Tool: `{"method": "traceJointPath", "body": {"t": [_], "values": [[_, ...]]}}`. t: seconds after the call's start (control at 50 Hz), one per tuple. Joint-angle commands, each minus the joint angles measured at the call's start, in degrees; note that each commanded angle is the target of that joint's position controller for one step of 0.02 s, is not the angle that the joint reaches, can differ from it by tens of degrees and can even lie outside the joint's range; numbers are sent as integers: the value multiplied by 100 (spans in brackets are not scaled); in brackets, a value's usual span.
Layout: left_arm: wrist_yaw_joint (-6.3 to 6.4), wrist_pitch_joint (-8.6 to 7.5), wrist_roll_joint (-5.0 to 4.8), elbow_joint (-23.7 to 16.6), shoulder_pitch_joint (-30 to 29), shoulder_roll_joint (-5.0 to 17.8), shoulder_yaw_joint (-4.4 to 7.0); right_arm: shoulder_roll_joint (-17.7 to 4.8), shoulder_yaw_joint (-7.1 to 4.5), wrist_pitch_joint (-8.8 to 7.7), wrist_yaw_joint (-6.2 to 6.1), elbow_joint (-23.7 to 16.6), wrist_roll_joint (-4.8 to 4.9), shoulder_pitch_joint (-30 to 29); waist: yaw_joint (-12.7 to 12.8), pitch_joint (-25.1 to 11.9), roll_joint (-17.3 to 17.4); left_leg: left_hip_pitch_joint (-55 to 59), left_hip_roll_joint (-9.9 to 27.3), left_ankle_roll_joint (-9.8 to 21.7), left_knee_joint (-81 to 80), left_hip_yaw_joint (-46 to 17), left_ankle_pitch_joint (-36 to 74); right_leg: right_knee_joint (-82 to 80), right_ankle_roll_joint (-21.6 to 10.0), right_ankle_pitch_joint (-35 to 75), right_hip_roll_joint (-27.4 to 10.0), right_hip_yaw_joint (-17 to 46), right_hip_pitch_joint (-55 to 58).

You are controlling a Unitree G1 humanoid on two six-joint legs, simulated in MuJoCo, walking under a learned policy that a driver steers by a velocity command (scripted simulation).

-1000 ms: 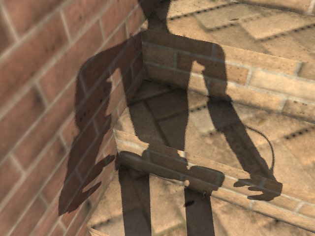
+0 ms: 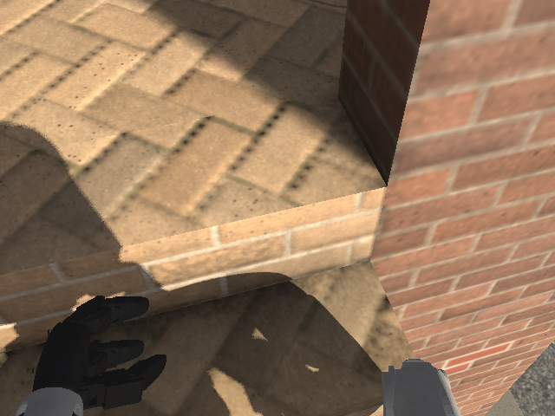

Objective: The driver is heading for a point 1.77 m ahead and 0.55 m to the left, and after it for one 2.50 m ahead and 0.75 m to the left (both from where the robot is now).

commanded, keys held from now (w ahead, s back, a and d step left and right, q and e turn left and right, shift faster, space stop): w+q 1.00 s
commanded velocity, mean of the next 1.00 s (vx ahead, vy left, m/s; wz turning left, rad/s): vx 0.17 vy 0.09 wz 0.41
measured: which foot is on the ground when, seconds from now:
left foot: down 0.00-0.04, up 0.06-0.74, down 0.76-1.00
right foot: up 0.00-0.00, down 0.02-0.80, up 0.82-1.00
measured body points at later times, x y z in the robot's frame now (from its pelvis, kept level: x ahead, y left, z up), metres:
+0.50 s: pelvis +0.19 -0.07 +0.23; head +0.16 -0.13 +0.68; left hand +0.23 +0.20 +0.15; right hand +0.38 -0.30 +0.11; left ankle +0.19 +0.07 -0.20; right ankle +0.20 -0.20 -0.51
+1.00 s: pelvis +0.26 +0.07 +0.30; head +0.26 +0.11 +0.75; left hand +0.35 +0.36 +0.21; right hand +0.54 -0.05 +0.24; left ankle +0.29 +0.19 -0.31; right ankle +0.28 -0.09 -0.20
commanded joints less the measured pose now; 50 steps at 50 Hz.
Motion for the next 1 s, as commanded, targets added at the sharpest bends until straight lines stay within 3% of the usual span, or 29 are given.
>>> {"method": "traceJointPath", "body": {"t": [0.02, 0.04, 0.06, 0.08, 0.12, 0.16, 0.2, 0.22, 0.24, 0.3, 0.34, 0.36, 0.42, 0.54, 0.58, 0.64, 0.66, 0.68, 0.72, 0.74, 0.76, 0.78, 0.8, 0.82, 0.84, 0.86, 0.88, 0.92, 1.0], "values": [[-143, -190, -318, -312, 963, 145, -48, -1250, -171, 18, 205, 30, 217, 488, 583, -1274, 357, -2209, -187, 2208, -3, -387, 6693, -3171, -59, 98, 1269, -2404, 6170], [-106, -393, -441, 307, 2860, 650, 269, -1806, -337, -162, 395, -359, 240, -158, 1986, -2536, 174, -3090, -690, 1724, 2451, -540, 8633, -3481, -114, 2358, 1309, -1069, 8068], [-10, -534, -310, 564, 3456, 1132, 453, -1617, -344, -124, 567, -663, 460, 224, 1990, -3673, -1228, -4030, -1270, 833, 4842, -845, 4678, -5510, -9, 1315, -340, 1985, 9052], [21, -396, -346, 595, 2825, 1348, 541, -1272, -404, -34, 766, -798, 408, 82, 1516, -4118, -2543, -3445, -2305, 484, 7417, -1520, 620, -7212, 390, -1144, -905, 3618, 7642], [40, -436, -195, 513, 1672, 1347, 344, 5, -201, 258, 621, -974, 618, 43, 776, -3302, -3101, -4150, -2327, 609, 10014, -2603, 1331, -7252, 592, -1089, -1427, 2963, 6227], [53, -671, -50, 704, 1123, 248, 36, 247, -84, 495, 261, -1023, 260, -462, 491, -1133, -2081, -4777, -1969, 924, 10488, -2242, 1739, -6954, 341, -736, -1329, 2251, 4371], [74, -1087, 14, 1069, 1485, -2, -40, 278, -20, 682, 74, -1009, 365, -612, 489, -539, -1423, -5110, -1962, 890, 10703, -2062, 1223, -7005, 208, 948, -1600, 1843, 4317], [146, -1251, -41, 1024, 1414, -413, -224, 138, 12, 800, -28, -851, 161, -483, 251, -258, -671, -4655, -1795, 781, 9854, -2449, 950, -7105, 148, 2801, -1724, 1495, 3954], [180, -1345, -41, 1081, 1344, -429, -236, 70, -10, 924, -115, -856, 246, -365, 17, 32, -305, -4592, -1809, 722, 9115, -2578, 697, -7430, 110, 3251, -1673, 989, 3996], [322, -1370, 95, 1207, 1844, 164, -138, 75, -20, 1308, -263, -872, 11, -232, -192, 80, 363, -4347, -1986, 709, 9071, -2388, 268, -7761, -163, 4422, -1952, 196, 4748], [327, -1242, -62, 1191, 2398, 385, -135, 3, -146, 1458, -184, -988, -158, -124, -135, -102, 503, -5562, -2042, 683, 9363, -2128, 715, -7438, 360, 5376, -1490, -718, 6122], [309, -1169, -31, 1068, 2580, 568, -60, 35, -188, 1423, -266, -1074, -281, -96, -88, -142, -129, -5861, -2122, 704, 10127, -1839, 660, -7379, 452, 5920, -1570, -864, 6270], [260, -1092, 110, 1046, 2727, 639, -63, 115, -143, 1358, -414, -1425, -216, -724, 64, -53, -559, -6571, -2048, 549, 10823, -1659, 657, -7578, 309, 5388, -1441, -1296, 6402], [212, -1182, 149, 1346, 3471, 942, 48, -115, -187, 1442, -273, -1887, -177, -1286, 311, 262, -1489, -7552, -1641, 618, 10970, -1881, 584, -8375, -19, 3936, -1833, -1303, 7520], [313, -1184, 186, 1360, 3443, 877, 60, -60, -142, 1542, -231, -2114, -258, -1526, 211, 571, -1564, -7782, -1522, 684, 11016, -1937, 367, -8701, -129, 3617, -2053, -1498, 7446], [354, -1185, 203, 1416, 3382, 1268, 166, -72, -97, 1414, -16, -2310, -21, -2029, 314, 649, -1445, -8347, -1553, 764, 10904, -1903, -814, -8870, -245, 2453, -2098, -1474, 7774], [272, -1123, 455, 1331, 3292, 990, 107, 19, -48, 1392, 18, -2526, -29, -2173, 276, 606, -1432, -8280, -1354, 911, 10039, -2106, -1456, -8450, -32, 2055, -1982, -1679, 7578], [274, -1133, 464, 1376, 3345, 944, 117, -36, -41, 1409, 63, -2629, 15, -2348, 323, 452, -1358, -8341, -1401, 1030, 9767, -1897, -1540, -8563, -93, 1569, -2024, -1546, 7659], [190, -1105, 370, 1251, 2772, 1156, 233, 79, 53, 1414, -41, -3060, 94, -2658, 180, 472, -1557, -8005, -1080, 1244, 8678, -1957, -2018, -8817, -63, 1733, -2123, -1819, 7383], [197, -916, -68, 1226, 2244, 1444, 305, 122, 171, 1326, -2, -3225, 109, -2188, -281, 425, -1850, -6081, -1148, 1638, 6329, -1926, -3847, -8514, -37, 3655, -1361, -2430, 6407], [211, -840, -97, 1300, 2243, 1654, 378, 31, 70, 1264, -93, -2941, 163, -1256, -515, -423, -1614, -4138, -1692, 1774, 6235, -1284, -2434, -7917, -155, 4813, -1322, -2144, 5912], [228, -739, 172, 1315, 2313, 1451, 274, -335, -109, 1226, -159, -2335, 231, -24, -654, -828, -454, -3085, -2279, 1795, 5882, -1357, -1014, -6593, 42, 5603, -822, -2552, 5557], [126, -539, 141, 671, 2041, 1374, 268, -1359, -400, 1183, -265, -2277, 106, 658, -915, -1031, 2283, -2109, -1559, 2113, 3676, -4490, 976, -3888, 697, 3633, -30, -2187, 3745], [-147, -505, 11, 235, 1318, 956, 84, -1630, -497, 1271, -362, -2423, 264, 583, -885, -1735, 2948, -1541, -1657, 1870, 2228, -6223, -152, -2650, 770, 780, 505, -410, 3103], [-306, -513, -36, 403, 1579, 693, 27, -1380, -353, 1442, -457, -2650, 208, -402, -426, -1852, 2411, -2401, -1667, 1991, 1709, -6273, -2742, -1389, 692, 864, 465, -73, 3058], [-195, -470, 56, 372, 1412, 434, -35, -1064, -200, 1514, -419, -2696, 121, -814, -170, -1378, 1808, -2828, -1463, 2255, 1959, -6292, -2825, -650, 716, 993, 395, 222, 2655], [-151, -579, 321, 344, 1487, 166, -112, -483, 2, 1645, -384, -2628, 245, -1839, 304, -1273, 1996, -3824, -1923, 2318, 2940, -5783, -2377, 264, 645, 2032, 495, 263, 2969], [7, -579, 382, 505, 1889, -1, -151, 74, 225, 1628, -243, -2592, 160, -2420, 605, -696, 1542, -5053, -2055, 2046, 3866, -4455, -1897, 659, 628, 3049, 649, 208, 3155], [160, -473, 278, 437, 1772, -148, -261, 136, 212, 1311, -135, -2240, 162, -2260, 426, -258, 558, -5137, -1725, 2173, 3612, -4744, -1379, 734, 748, 3148, 737, 127, 2660]]}}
